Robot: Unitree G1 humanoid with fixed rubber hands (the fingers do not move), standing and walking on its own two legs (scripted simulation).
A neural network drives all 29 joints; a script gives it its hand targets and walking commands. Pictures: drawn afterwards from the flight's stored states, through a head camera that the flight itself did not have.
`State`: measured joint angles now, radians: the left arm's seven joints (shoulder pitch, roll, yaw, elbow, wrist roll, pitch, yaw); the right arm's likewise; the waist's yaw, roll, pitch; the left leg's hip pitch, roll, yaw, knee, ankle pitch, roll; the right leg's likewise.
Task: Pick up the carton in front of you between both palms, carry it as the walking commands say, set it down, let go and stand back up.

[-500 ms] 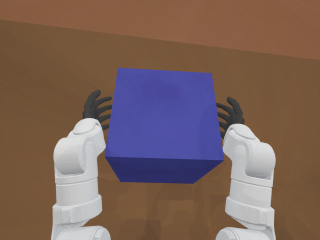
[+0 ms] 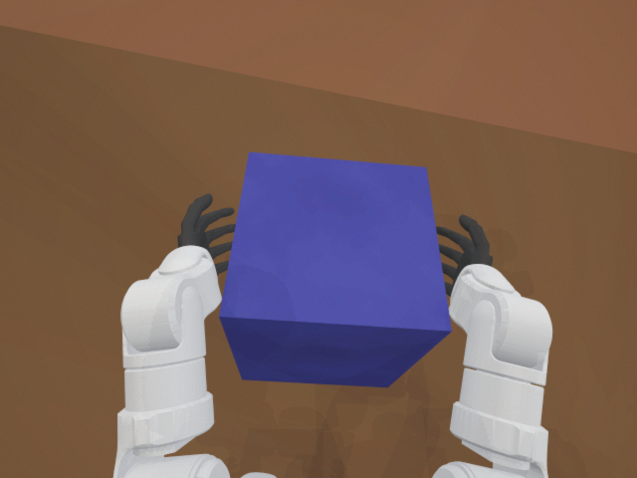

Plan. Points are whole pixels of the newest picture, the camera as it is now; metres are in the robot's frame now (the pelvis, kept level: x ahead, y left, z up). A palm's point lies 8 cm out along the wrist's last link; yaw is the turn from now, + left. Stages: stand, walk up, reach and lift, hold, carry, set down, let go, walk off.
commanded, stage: carry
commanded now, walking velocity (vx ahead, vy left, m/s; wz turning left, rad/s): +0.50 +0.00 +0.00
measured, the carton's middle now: (326, 282) +0.36 +0.04 +0.04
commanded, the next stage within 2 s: none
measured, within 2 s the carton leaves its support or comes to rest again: neither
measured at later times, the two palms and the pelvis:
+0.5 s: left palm (266, 81) +0.65 +0.17 +0.16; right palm (464, 113) +0.61 -0.13 +0.16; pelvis +0.29 +0.05 +0.04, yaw -2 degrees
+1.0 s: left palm out of the picture +0.93 +0.20 +0.21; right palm (437, 1) +0.94 -0.11 +0.20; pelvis +0.60 +0.03 +0.07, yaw +0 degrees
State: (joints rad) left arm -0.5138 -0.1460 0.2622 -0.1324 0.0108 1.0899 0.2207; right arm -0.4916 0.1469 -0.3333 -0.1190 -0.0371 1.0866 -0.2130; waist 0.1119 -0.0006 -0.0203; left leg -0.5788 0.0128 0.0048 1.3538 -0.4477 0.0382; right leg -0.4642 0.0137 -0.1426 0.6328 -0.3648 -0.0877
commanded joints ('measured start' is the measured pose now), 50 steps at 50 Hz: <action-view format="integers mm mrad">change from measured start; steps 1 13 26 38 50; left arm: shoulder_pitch -666 -535 -518 -694 -500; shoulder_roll -730 -573 -583 -765 -606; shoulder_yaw -680 -535 -515 -659 -598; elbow -152 -49 -83 -116 -63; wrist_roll -295 -130 -87 -260 -184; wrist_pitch -54 23 -29 -26 0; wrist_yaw -67 -2 10 -60 -19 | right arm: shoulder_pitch -585 -515 -612 -617 -503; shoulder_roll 627 559 616 652 534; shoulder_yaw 564 562 674 533 578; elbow -104 5 -134 -77 -52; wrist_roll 103 149 265 118 140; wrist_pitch -49 15 -34 -29 3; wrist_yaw -6 -1 27 4 2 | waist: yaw -34 -203 -181 -47 -151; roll -110 303 130 -4 -94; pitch -436 -493 -361 -447 -446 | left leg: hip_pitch -231 852 622 -227 407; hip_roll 46 338 208 47 -90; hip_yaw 24 -665 -90 -42 241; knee -173 -999 -1023 -2 -801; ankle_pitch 89 272 475 26 171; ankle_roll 1 267 148 7 20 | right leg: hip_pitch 509 -378 -273 519 270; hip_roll -270 46 -37 -300 -180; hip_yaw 398 122 24 487 79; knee -258 731 216 -223 20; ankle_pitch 224 -166 67 213 495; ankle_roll -137 73 50 -146 -29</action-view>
